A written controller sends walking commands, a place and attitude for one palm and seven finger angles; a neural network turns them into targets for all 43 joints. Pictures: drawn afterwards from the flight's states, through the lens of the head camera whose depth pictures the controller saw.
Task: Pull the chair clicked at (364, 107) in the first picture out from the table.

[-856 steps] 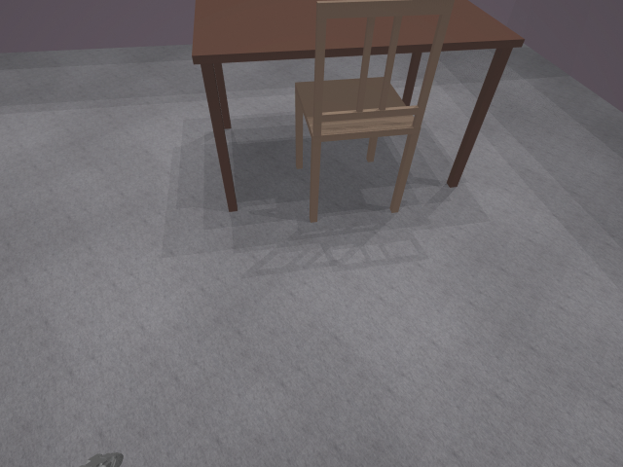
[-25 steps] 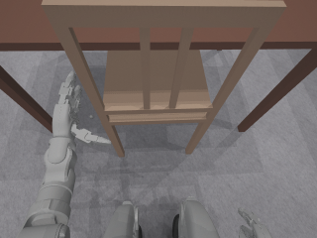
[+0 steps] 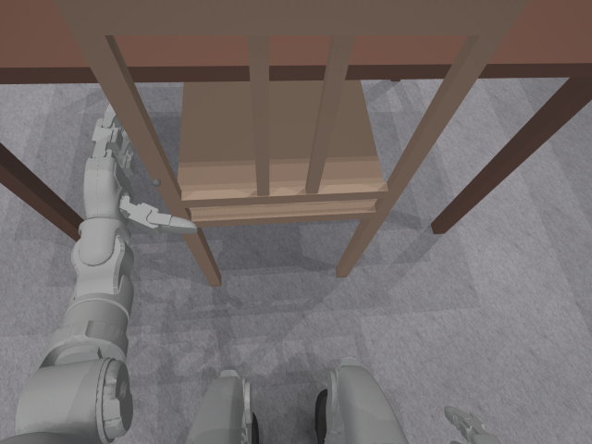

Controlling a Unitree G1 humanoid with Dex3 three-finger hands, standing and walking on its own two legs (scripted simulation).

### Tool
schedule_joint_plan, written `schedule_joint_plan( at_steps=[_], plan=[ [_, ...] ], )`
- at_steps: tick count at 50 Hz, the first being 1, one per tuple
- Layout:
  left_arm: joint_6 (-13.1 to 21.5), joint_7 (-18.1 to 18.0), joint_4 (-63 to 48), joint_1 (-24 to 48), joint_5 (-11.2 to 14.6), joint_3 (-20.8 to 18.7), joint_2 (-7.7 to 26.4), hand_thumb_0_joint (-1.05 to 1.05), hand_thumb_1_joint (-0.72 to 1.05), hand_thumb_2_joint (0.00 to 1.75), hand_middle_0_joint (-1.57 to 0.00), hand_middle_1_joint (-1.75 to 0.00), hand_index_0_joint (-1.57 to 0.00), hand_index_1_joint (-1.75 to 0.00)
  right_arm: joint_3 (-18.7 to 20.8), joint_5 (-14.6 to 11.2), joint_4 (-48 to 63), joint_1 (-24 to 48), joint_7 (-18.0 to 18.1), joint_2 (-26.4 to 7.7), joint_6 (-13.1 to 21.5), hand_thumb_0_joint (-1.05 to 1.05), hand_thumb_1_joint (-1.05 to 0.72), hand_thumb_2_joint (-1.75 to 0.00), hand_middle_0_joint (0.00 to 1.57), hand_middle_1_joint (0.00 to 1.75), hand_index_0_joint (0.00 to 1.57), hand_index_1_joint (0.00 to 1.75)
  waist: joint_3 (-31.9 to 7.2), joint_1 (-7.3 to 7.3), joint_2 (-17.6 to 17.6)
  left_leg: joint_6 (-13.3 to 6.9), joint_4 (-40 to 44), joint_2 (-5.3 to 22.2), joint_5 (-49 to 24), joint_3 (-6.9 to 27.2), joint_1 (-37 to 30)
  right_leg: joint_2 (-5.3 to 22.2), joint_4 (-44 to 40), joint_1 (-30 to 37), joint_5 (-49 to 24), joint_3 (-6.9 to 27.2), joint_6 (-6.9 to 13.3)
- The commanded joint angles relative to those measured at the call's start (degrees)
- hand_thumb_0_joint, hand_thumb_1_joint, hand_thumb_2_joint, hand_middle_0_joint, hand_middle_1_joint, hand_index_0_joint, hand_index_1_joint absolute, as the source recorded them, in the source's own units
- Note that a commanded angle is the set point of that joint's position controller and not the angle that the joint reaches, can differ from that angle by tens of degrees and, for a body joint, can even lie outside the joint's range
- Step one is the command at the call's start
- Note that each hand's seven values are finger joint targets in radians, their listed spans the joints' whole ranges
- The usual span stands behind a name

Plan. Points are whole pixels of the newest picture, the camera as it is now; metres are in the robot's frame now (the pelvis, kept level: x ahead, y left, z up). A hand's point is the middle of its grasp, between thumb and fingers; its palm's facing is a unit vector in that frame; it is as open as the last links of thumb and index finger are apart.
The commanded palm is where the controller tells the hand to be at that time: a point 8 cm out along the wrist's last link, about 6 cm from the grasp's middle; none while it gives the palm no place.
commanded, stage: push the fingers through the gap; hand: left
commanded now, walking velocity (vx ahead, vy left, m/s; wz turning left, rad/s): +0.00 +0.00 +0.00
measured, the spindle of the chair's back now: (261, 134) +0.51 +0.04 +0.05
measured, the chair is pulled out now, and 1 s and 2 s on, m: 0.00 0.00 0.01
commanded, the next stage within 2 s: hook a spindle and tug to test in 0.62 s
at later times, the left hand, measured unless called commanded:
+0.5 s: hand (158, 168) +0.47 +0.18 +0.02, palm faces +0.07 -1.00 -0.04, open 16.9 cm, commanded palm +0.44 +0.22 +0.02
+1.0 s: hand (162, 169) +0.47 +0.17 +0.02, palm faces +0.06 -1.00 -0.04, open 16.0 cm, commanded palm +0.44 +0.21 +0.02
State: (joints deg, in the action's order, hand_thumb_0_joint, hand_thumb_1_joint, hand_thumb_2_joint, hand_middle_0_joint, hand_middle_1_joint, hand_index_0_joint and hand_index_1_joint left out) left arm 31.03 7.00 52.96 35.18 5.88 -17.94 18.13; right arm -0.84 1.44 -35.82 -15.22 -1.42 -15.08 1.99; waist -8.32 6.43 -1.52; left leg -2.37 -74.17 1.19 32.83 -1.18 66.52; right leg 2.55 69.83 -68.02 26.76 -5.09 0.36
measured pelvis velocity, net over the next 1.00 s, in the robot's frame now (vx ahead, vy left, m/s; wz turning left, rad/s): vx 0.00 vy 0.00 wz -0.01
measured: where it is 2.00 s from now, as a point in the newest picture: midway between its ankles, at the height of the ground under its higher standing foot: outside the picture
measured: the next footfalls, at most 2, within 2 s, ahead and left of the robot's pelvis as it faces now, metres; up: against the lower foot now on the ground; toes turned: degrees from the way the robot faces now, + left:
none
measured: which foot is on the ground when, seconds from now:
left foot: down 0.00-1.00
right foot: down 0.00-1.00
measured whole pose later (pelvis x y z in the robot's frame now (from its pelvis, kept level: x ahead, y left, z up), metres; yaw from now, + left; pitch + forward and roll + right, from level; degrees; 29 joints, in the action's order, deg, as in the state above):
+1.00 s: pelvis +0.00 +0.00 +0.00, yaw +0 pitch +26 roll -3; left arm 32.6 5.9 56.8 39.3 4.5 -18.5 18.7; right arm -0.8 2.1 -35.4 -15.4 -2.5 -14.5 -1.4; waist -8.3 7.4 -1.7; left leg -2.6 -74.4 1.3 33.1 -1.1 67.3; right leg 2.2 69.5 -68.6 26.6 -5.0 0.1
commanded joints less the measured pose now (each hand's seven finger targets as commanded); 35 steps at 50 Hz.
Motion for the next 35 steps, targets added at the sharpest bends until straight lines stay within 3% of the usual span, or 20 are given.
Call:
schedule_joint_plan(
  at_steps=[1, 7, 8, 11, 12, 13, 15, 19, 23, 25, 28, 31, 34, 35],
  plan=[
    [5.04, 0.57, -10.5, 22.35, -0.08, -1.59, 10.86, 0.0, -0.5, 0.3, -0.06, -0.08, -0.06, -0.08, 3.56, 0.23, 3.76, -7.25, 0.39, -9.46, 0.99, 0.0, -0.9, -0.9, 0.2, 0.3, 0.2, 0.3, -28.98, 1.41, -4.66, 1.94, 9.92, -0.97, -21.79, 4.63, -17.11, -2.94, -6.73, 16.28, -13.27, 2.88, 1.26],
    [4.56, 0.73, -8.14, 22.78, -0.35, -2.6, 11.88, 0.0, -0.5, 0.3, -0.06, -0.08, -0.06, -0.08, 3.72, 0.42, 3.53, -8.34, -0.14, -9.74, -0.36, 0.0, -0.9, -0.9, 0.2, 0.3, 0.2, 0.3, -29.1, 1.38, -4.96, 2.11, 9.87, -0.74, -23.39, 4.77, -17.53, -3.13, -6.73, 15.88, -13.87, 2.55, 1.27],
    [4.27, 0.52, -7.1, 23.06, -0.28, -3.09, 12.3, 0.0, -0.5, 0.3, -0.06, -0.08, -0.06, -0.08, 3.69, 0.43, 3.46, -8.57, -0.18, -9.79, -0.63, 0.0, -0.9, -0.9, 0.2, 0.3, 0.2, 0.3, -28.69, 1.74, -3.89, 1.91, 9.74, -0.74, -22.82, 4.69, -16.62, -3.23, -6.92, 16.07, -13.92, 2.66, 1.17],
    [4.71, 0.06, -6.78, 26.3, -0.83, -3.11, 12.75, 0.0, -0.5, 0.3, -0.06, -0.08, -0.06, -0.08, 3.54, 0.61, 3.21, -8.84, -0.27, -9.71, -1.04, 0.0, -0.9, -0.9, 0.2, 0.3, 0.2, 0.3, -28.09, 2.15, -5.16, 1.93, 9.74, -0.76, -21.66, 4.79, -16.5, -3.24, -6.9, 14.95, -12.74, 2.6, 1.16],
    [4.73, -0.15, -5.79, 25.82, -0.87, -4.0, 13.56, 0.0, -0.5, 0.3, -0.06, -0.08, -0.06, -0.08, 3.57, 0.65, 3.12, -9.07, -0.26, -9.84, -1.19, 0.0, -0.9, -0.9, 0.2, 0.3, 0.2, 0.3, -28.01, 2.19, -3.9, 1.74, 9.67, -0.8, -21.07, 4.73, -15.7, -3.32, -7.11, 15.53, -12.62, 2.78, 1.12],
    [4.91, -0.27, -5.9, 26.13, -1.02, -4.71, 14.68, 0.0, -0.5, 0.3, -0.06, -0.08, -0.06, -0.08, 3.45, 0.74, 3.19, -9.16, -0.25, -9.86, -1.37, 0.0, -0.9, -0.9, 0.2, 0.3, 0.2, 0.3, -28.0, 2.09, -3.23, 1.63, 9.74, -0.82, -21.2, 4.65, -15.07, -3.3, -7.07, 16.58, -13.13, 2.88, 1.09],
    [5.5, -0.11, -7.9, 23.96, -1.1, -5.71, 15.72, 0.0, -0.5, 0.3, -0.06, -0.08, -0.06, -0.08, 3.45, 0.83, 3.92, -9.14, -0.43, -9.76, -1.49, 0.0, -0.9, -0.9, 0.2, 0.3, 0.2, 0.3, -31.36, 0.81, -5.73, 1.78, 9.63, -0.96, -23.79, 4.32, -16.62, -3.31, -6.68, 18.27, -15.36, 3.18, 1.27],
    [4.97, 0.6, -7.01, 23.02, -0.56, -3.79, 13.11, 0.0, -0.5, 0.3, -0.06, -0.08, -0.06, -0.08, 3.47, 0.57, 4.09, -8.97, -0.6, -9.52, -1.89, 0.0, -0.9, -0.9, 0.2, 0.3, 0.2, 0.3, -28.44, 1.65, -4.14, 1.58, 9.96, -0.81, -22.5, 4.19, -15.6, -3.45, -7.2, 17.6, -14.68, 2.93, 1.19],
    [4.88, 0.39, -7.79, 23.29, -0.35, -4.65, 14.22, 0.0, -0.5, 0.3, -0.06, -0.08, -0.06, -0.08, 3.53, 0.54, 3.98, -8.96, -0.51, -9.67, -2.05, 0.0, -0.9, -0.9, 0.2, 0.3, 0.2, 0.3, -28.22, 1.66, -3.58, 1.52, 10.1, -0.78, -21.1, 4.05, -15.03, -3.37, -7.61, 17.97, -14.0, 3.17, 1.03],
    [5.2, 0.38, -8.2, 24.78, -0.52, -4.02, 13.91, 0.0, -0.5, 0.3, -0.06, -0.08, -0.06, -0.08, 3.46, 0.54, 3.64, -8.83, -0.41, -9.66, -1.93, 0.0, -0.9, -0.9, 0.2, 0.3, 0.2, 0.3, -27.48, 1.85, -5.79, 1.88, 10.43, -0.69, -21.34, 4.42, -16.66, -3.32, -7.51, 16.05, -13.13, 2.73, 1.2],
    [5.95, 0.34, -10.85, 24.67, -0.29, -3.23, 12.91, 0.0, -0.5, 0.3, -0.06, -0.08, -0.06, -0.08, 3.7, 0.75, 3.68, -8.87, -0.42, -9.5, -1.7, 0.0, -0.9, -0.9, 0.2, 0.3, 0.2, 0.3, -31.13, 1.78, -6.56, 2.12, 9.83, -0.61, -25.11, 4.56, -19.41, -3.3, -7.15, 16.78, -15.59, 2.7, 1.14],
    [5.43, 0.39, -8.28, 23.01, -0.14, -3.28, 12.72, 0.0, -0.5, 0.3, -0.06, -0.08, -0.06, -0.08, 3.68, 0.58, 3.19, -8.83, -0.45, -9.61, -1.9, 0.0, -0.9, -0.9, 0.2, 0.3, 0.2, 0.3, -27.92, 2.1, -4.2, 2.01, 9.94, -0.52, -24.07, 4.51, -17.51, -3.33, -7.45, 16.51, -15.2, 2.58, 1.11],
    [5.23, 0.63, -8.34, 23.4, -0.44, -1.52, 10.81, 0.0, -0.5, 0.3, -0.06, -0.08, -0.06, -0.08, 3.65, 0.45, 3.77, -8.38, -0.51, -9.38, -1.97, 0.0, -0.9, -0.9, 0.2, 0.3, 0.2, 0.3, -27.32, 2.07, -5.97, 2.11, 10.34, -0.61, -23.27, 4.61, -18.24, -3.31, -7.36, 15.23, -13.82, 2.35, 1.36],
    [5.24, 0.4, -8.06, 23.27, -0.45, -2.2, 11.45, 0.0, -0.5, 0.3, -0.06, -0.08, -0.06, -0.08, 3.68, 0.48, 3.57, -8.37, -0.5, -9.57, -2.04, 0.0, -0.9, -0.9, 0.2, 0.3, 0.2, 0.3, -27.27, 1.99, -4.68, 2.24, 10.48, -0.47, -22.96, 4.96, -18.38, -3.35, -7.35, 14.86, -13.3, 2.13, 1.27]
  ],
)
